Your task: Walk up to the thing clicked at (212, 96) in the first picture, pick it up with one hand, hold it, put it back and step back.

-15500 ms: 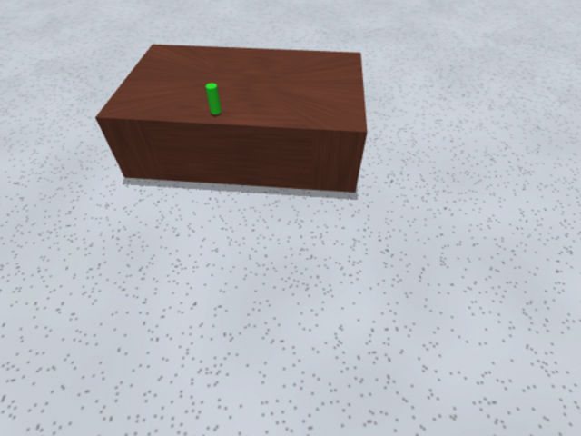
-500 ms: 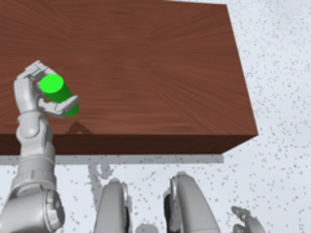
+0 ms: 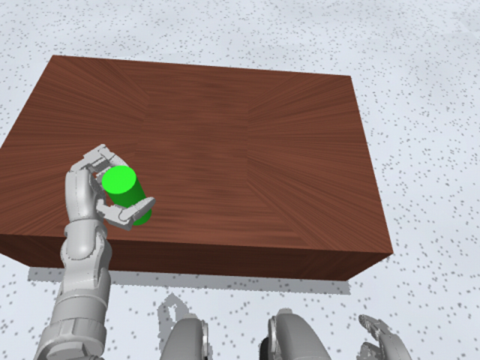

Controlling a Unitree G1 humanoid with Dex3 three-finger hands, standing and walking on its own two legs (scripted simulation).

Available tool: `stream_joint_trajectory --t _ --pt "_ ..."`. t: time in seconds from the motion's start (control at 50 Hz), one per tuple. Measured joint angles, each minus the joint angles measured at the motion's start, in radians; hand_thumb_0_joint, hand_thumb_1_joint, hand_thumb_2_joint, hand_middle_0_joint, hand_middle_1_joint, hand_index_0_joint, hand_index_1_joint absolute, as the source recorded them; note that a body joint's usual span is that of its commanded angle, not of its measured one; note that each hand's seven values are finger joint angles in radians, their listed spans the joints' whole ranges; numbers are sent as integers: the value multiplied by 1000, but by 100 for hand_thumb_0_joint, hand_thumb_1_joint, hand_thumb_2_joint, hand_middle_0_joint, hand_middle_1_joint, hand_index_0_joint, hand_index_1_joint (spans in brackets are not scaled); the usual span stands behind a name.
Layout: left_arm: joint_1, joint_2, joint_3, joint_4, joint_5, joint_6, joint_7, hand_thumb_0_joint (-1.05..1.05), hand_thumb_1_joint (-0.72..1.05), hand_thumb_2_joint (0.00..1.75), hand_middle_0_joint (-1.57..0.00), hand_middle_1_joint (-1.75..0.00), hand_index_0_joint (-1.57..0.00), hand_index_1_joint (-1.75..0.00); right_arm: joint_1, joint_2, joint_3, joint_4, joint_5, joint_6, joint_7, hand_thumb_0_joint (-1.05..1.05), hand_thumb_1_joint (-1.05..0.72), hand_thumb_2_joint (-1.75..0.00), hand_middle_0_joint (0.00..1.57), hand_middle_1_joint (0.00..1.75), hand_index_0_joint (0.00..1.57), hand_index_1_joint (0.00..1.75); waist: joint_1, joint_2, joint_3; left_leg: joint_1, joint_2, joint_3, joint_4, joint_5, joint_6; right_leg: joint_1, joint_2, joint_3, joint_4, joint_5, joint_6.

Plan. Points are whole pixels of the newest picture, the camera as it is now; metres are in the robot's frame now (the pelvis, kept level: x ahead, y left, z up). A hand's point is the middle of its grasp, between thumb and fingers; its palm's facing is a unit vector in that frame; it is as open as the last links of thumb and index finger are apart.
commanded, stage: lift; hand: left
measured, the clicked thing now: (129, 198) +0.37 +0.19 +0.02
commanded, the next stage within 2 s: hold in 0.58 s
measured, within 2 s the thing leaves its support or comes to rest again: neither
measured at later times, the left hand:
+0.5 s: hand (124, 177) +0.37 +0.18 +0.08, palm faces +0.19 -0.98 -0.01, open 8.8 cm
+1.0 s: hand (129, 175) +0.37 +0.17 +0.10, palm faces +0.21 -0.98 +0.00, open 8.8 cm
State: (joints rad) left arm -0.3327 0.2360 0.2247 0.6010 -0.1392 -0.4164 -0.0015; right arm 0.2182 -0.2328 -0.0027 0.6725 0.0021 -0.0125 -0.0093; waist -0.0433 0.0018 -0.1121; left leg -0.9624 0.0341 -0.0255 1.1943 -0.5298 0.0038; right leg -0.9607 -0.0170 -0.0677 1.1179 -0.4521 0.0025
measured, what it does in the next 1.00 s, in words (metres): stands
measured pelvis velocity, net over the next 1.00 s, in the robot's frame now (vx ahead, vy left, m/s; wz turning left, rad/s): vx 0.02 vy -0.01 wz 0.01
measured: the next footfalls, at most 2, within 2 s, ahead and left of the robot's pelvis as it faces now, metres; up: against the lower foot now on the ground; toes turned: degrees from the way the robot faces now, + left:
none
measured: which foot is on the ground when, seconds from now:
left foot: down 0.00-1.00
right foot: down 0.00-1.00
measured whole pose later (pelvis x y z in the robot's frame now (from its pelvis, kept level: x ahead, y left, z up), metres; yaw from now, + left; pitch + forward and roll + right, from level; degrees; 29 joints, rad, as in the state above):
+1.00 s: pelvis +0.02 -0.01 +0.05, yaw +1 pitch +9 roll -1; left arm -0.17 0.17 0.16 0.45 -0.15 -0.38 0.04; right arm 0.23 -0.22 0.00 0.65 0.00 0.00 -0.02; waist -0.02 0.01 -0.05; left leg -0.62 0.03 -0.02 0.92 -0.46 -0.01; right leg -0.63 -0.01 -0.06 0.87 -0.40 -0.01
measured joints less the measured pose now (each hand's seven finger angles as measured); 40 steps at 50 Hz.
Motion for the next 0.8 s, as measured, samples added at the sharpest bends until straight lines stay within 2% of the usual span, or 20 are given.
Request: stream_joint_trajectory --t 0.16,0.52,0.8 --pt "55 -23 -30 -43 -4 4 14 -3 -56 114 -98 -140 -100 -140 9 11 5 -4 2 3 0 1 -92 -90 20 30 20 30 9 4 13 91 -3 8 -73 20 3 88 -1 6 -69 18 4" --pt "128 -46 -64 -129 -4 38 34 -3 -56 114 -98 -140 -100 -140 21 19 4 -16 2 10 -5 1 -92 -89 20 30 20 30 16 7 34 239 -4 12 -183 41 -1 232 0 9 -170 34 3" --pt "151 -58 -68 -144 -12 46 36 -3 -56 114 -98 -140 -100 -139 16 15 0 -18 2 11 -6 1 -92 -90 20 30 20 30 19 6 52 313 -3 14 -248 62 -8 300 3 9 -223 48 -4"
